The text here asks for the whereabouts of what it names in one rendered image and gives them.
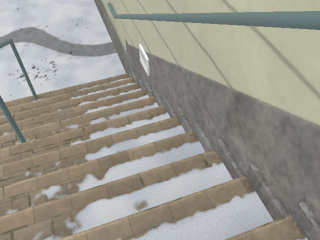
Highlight stairs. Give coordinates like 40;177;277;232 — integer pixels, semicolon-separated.
0;73;274;240

